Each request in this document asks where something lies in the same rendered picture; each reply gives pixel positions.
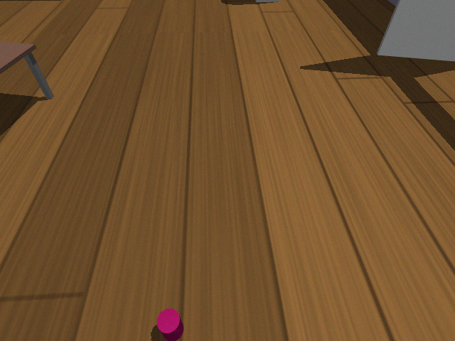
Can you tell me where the coffee table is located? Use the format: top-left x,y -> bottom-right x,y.
0,41 -> 54,99

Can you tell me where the can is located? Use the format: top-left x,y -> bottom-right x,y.
157,308 -> 183,341

